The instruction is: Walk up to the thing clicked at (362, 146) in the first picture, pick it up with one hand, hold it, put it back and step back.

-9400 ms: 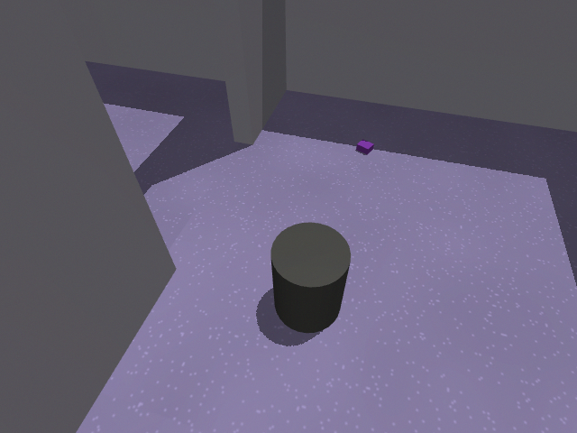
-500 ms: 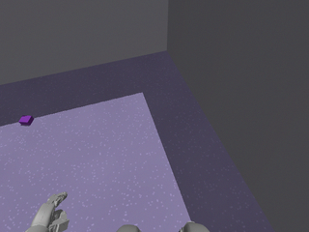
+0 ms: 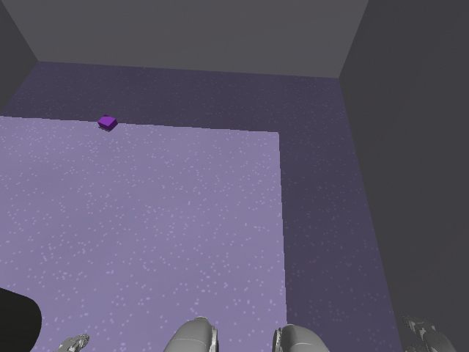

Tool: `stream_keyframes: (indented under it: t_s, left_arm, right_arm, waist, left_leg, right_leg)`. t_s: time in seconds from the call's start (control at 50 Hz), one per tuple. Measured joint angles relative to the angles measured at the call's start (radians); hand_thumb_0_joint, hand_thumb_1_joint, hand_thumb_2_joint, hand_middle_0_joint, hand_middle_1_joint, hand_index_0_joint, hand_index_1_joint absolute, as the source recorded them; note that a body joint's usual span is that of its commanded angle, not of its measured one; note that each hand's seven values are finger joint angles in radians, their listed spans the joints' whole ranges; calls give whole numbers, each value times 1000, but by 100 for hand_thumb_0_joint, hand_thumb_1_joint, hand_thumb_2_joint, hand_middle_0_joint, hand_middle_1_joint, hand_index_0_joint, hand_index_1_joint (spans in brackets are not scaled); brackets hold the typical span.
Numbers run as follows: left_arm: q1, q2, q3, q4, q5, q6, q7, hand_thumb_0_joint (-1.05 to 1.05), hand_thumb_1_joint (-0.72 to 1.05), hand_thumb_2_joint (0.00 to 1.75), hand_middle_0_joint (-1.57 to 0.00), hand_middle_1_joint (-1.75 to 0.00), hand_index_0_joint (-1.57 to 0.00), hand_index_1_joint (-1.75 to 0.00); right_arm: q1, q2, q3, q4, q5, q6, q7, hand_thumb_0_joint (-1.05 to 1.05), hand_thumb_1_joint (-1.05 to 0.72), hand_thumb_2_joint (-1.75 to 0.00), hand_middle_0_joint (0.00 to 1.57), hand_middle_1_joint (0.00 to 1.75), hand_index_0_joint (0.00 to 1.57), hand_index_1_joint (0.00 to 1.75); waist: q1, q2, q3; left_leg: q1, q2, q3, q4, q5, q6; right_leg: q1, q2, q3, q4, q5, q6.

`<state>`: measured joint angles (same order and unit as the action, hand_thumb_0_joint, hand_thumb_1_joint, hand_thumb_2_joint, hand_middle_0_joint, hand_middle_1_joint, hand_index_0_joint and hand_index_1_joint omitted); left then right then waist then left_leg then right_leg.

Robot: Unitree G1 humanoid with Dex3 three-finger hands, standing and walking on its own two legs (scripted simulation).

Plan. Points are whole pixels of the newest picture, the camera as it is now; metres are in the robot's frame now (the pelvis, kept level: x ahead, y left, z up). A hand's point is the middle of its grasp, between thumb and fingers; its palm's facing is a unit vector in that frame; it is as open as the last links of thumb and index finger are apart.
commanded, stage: walk up
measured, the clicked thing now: (107, 122) +1.24 +0.75 -0.72
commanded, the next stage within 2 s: none
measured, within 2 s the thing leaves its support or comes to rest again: neither
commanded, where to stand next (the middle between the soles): +0.06 +0.05 m, yaw +22 degrees
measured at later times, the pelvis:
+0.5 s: pelvis -0.06 +0.02 +0.01, yaw +16 degrees
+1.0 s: pelvis -0.04 +0.04 +0.00, yaw +22 degrees
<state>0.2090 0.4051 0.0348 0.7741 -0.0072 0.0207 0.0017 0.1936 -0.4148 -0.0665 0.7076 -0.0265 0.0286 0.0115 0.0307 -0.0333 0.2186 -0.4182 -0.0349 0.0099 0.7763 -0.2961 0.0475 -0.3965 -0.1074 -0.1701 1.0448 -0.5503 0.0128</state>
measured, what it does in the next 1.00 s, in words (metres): steps on the spot, turning left: right foot, then left foot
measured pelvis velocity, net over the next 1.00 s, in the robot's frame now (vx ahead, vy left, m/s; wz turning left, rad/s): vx -0.04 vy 0.04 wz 0.38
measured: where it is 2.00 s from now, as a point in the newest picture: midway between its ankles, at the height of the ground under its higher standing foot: outside the picture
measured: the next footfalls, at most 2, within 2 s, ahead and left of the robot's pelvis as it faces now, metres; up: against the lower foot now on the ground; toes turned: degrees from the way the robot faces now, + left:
right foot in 0.20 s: +0.02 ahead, -0.16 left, +0.00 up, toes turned +4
left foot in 0.54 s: -0.02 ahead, +0.17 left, +0.00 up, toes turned +21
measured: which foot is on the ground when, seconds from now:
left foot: down 0.00-0.22, up 0.24-0.52, down 0.54-1.00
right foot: up 0.00-0.18, down 0.20-0.56, up 0.58-0.98, down 1.00-1.00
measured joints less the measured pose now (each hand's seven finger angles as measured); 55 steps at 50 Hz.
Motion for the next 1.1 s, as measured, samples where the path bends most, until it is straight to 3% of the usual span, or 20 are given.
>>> stream_keyframes:
  t_s: [0.04, 0.1, 0.2, 0.24, 0.3, 0.38, 0.44, 0.52, 0.54, 0.58, 0.64, 0.7, 0.84, 0.96, 1.0, 1.04, 1.1]
  left_arm:
    - [-14, -3, -3, 1, -1, 7, -2, 0, 90, 90, -20, -30, -21, -29]
    - [-15, 2, 4, -1, -7, 1, 1, 0, 90, 90, -20, -30, -21, -30]
    - [7, 19, 23, 7, -5, -30, 25, 0, 90, 90, -20, -30, -21, -30]
    - [21, 5, 28, 15, 11, -47, 35, 0, 90, 90, -20, -30, -21, -30]
    - [63, 15, 28, 28, 37, -47, 40, 0, 90, 90, -20, -30, -21, -30]
    - [94, 17, 38, 62, 44, -50, 49, 0, 90, 90, -20, -30, -21, -30]
    - [118, 31, 46, 56, 56, -60, 36, 0, 90, 90, -20, -30, -21, -30]
    - [127, 70, 57, 36, 63, -55, 7, 0, 90, 90, -20, -30, -21, -30]
    - [126, 80, 58, 33, 62, -49, 1, 0, 90, 90, -20, -30, -21, -30]
    - [125, 99, 65, 42, 58, -28, -1, 0, 90, 90, -20, -30, -21, -30]
    - [114, 74, 51, 96, 44, 11, -4, 0, 90, 90, -20, -30, -20, -29]
    - [89, 63, 41, 103, 30, 7, -17, 1, 90, 90, -20, -30, -20, -29]
    - [48, 41, 47, 79, 32, 20, -38, 0, 90, 90, -20, -30, -20, -29]
    - [19, 29, 49, 91, 26, 30, -32, 0, 90, 90, -20, -30, -20, -29]
    - [3, 20, 49, 98, 25, 19, -27, 0, 90, 90, -20, -30, -20, -29]
    - [-18, -6, 41, 103, 32, 4, -24, 0, 91, 90, -20, -30, -20, -29]
    - [-31, -19, 25, 100, 31, -4, -32, 0, 90, 90, -20, -30, -20, -29]
  right_arm:
    - [-7, 1, -3, -5, 6, 6, -12, 1, -91, -90, 20, 30, 21, 30]
    - [-15, 3, 2, -19, 1, 20, -13, 1, -90, -90, 20, 30, 21, 30]
    - [-26, -6, -7, -54, -29, 39, 16, 1, -90, -90, 20, 30, 21, 30]
    - [-30, -22, -21, -47, -32, 53, 21, 1, -90, -90, 20, 30, 21, 30]
    - [-2, -10, -26, -13, -38, 70, 21, 1, -91, -90, 20, 30, 20, 30]
    - [49, -34, -38, 17, -22, 62, 53, 1, -91, -90, 20, 30, 20, 30]
    - [79, -48, -43, 52, -6, 51, 62, 1, -91, -90, 20, 30, 20, 30]
    - [107, -45, -35, 114, 7, 28, 60, 1, -91, -90, 20, 30, 20, 30]
    - [109, -41, -34, 128, 8, 17, 54, 1, -91, -90, 20, 30, 20, 30]
    - [99, -15, -30, 151, 7, -7, 35, 1, -91, -90, 20, 30, 20, 30]
    - [123, 3, -11, 157, 7, -40, 16, 1, -91, -90, 20, 30, 21, 30]
    - [144, 27, 14, 166, 9, -62, -1, 1, -90, -90, 20, 30, 21, 30]
    - [165, 24, 30, 173, 13, -90, -37, 1, -90, -90, 21, 30, 21, 30]
    - [132, -2, 27, 151, 8, -83, -55, 1, -90, -90, 21, 30, 21, 30]
    - [110, -13, 28, 145, 13, -76, -57, 1, -90, -90, 20, 30, 21, 30]
    - [74, -24, 26, 152, 25, -65, -62, 1, -90, -90, 20, 30, 21, 30]
    - [48, -9, 36, 172, 30, -65, -67, 1, -90, -90, 20, 30, 21, 30]
  waist:
    - [-16, 22, -12]
    - [-25, 40, -50]
    - [-45, 79, -88]
    - [-45, 135, -81]
    - [-13, 111, -107]
    - [-11, 107, -123]
    - [-7, 106, -127]
    - [4, 79, -131]
    - [7, 61, -129]
    - [21, -14, -101]
    - [-12, -13, -138]
    - [-28, -37, -142]
    - [-38, -66, -117]
    - [-40, -43, -111]
    - [-33, -21, -106]
    - [-34, 35, -78]
    - [-24, 20, -76]
  left_leg:
    - [-6, -7, -31, -16, 23, 4]
    - [-29, -15, -58, -40, 54, -4]
    - [-101, -37, -108, -10, 82, -18]
    - [-125, -38, -158, 51, 19, -11]
    - [-181, -90, -142, 274, -145, -36]
    - [-192, -56, -132, 435, -75, -66]
    - [-126, 12, -121, 319, -63, -76]
    - [13, 72, -72, 21, -122, -71]
    - [41, 63, -60, -33, -73, -71]
    - [62, 14, -16, -14, -46, -62]
    - [51, 13, -39, 8, -70, -29]
    - [85, 8, -62, -65, -30, -23]
    - [108, 0, -103, -108, -9, -36]
    - [48, 13, -128, -22, -55, -60]
    - [18, 23, -136, 26, -79, -73]
    - [0, 45, -169, 73, -82, -58]
    - [-4, 21, -100, 100, -210, -31]
  right_leg:
    - [-39, 25, 77, 73, -54, 1]
    - [-57, 29, 129, 61, -9, -17]
    - [56, 59, 143, -231, 79, -22]
    - [78, 83, 109, -266, 132, 6]
    - [80, 35, 110, -268, 140, 8]
    - [119, -29, 83, -352, 186, 8]
    - [133, -59, 60, -385, 202, 14]
    - [125, -100, 30, -346, 174, 13]
    - [112, -119, 33, -311, 154, 6]
    - [79, -154, 108, -195, 59, -32]
    - [-6, -46, 157, 14, -6, -45]
    - [-82, 3, 153, 91, 76, -49]
    - [-130, 13, 167, -38, 176, -26]
    - [-35, 39, 171, -202, 162, -34]
    - [24, 60, 161, -306, 205, -29]
    - [37, 87, 131, -311, 215, 3]
    - [34, 49, 136, -283, 198, 2]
